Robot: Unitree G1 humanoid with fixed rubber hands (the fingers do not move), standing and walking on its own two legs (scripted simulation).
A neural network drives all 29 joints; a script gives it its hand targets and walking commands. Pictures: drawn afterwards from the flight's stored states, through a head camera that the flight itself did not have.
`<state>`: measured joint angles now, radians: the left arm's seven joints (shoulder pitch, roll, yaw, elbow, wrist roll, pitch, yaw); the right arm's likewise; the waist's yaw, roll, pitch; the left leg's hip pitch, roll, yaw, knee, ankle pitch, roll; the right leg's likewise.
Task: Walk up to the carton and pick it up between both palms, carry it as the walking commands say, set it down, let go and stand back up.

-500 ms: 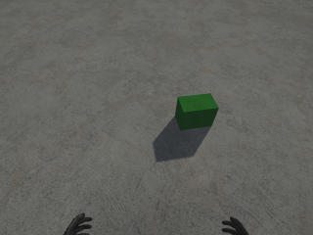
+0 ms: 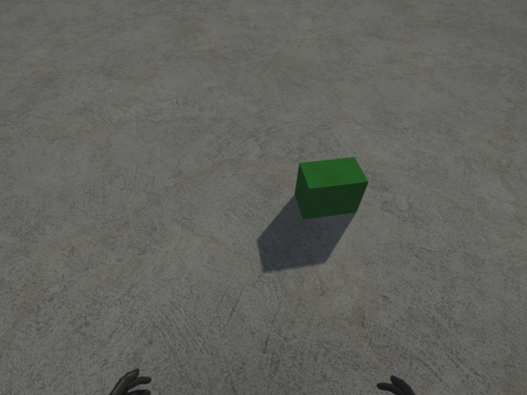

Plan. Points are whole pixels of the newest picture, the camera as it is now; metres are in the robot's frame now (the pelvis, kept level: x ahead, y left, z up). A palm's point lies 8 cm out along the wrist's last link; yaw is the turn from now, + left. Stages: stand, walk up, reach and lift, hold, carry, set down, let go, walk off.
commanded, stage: walk up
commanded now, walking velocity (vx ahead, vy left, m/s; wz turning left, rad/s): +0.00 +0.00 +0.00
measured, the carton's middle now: (328, 188) +1.11 -0.31 -0.65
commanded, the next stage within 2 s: none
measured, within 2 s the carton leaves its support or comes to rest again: neither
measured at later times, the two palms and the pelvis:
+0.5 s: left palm out of the picture +0.15 +0.16 -0.10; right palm out of the picture +0.09 -0.36 -0.13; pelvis +0.08 -0.09 +0.00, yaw -10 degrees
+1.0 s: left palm (187, 283) +0.35 +0.16 -0.14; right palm (426, 265) +0.40 -0.34 -0.12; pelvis +0.35 -0.08 +0.00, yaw -13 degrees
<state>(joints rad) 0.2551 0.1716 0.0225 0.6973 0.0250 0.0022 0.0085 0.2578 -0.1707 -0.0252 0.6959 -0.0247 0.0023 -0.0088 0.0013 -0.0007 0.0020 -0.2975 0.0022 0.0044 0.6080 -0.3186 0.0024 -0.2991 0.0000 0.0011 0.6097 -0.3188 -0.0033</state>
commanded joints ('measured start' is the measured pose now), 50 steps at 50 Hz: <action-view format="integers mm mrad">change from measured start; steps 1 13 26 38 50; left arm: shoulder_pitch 2 -3 162 379 237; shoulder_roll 83 97 186 140 38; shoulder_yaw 23 66 67 46 62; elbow -59 24 107 266 310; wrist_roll -1 11 1 0 13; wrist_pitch -14 -13 -106 -101 -79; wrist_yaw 3 -104 -29 8 -14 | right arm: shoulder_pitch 3 -9 27 -329 50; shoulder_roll -83 -180 -136 -38 -107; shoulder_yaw -23 -72 -50 -40 -58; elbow -59 50 95 77 251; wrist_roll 1 -4 -7 0 9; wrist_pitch -14 -80 -49 -37 -103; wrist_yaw -3 -22 67 73 16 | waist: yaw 0 14 4 88 -7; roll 0 191 -105 -158 34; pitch -26 -13 48 147 -25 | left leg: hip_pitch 10 -92 -449 -379 143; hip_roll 47 278 164 76 366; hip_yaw -65 -54 12 122 -301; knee -106 -491 549 46 -354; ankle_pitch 143 -272 151 283 294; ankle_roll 37 45 5 -20 111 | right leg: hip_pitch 7 -170 84 302 -268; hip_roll -48 -71 -287 -277 -150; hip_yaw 65 -27 301 54 55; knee -108 321 -474 -462 676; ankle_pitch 144 25 -96 396 82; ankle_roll -36 29 -107 -109 -6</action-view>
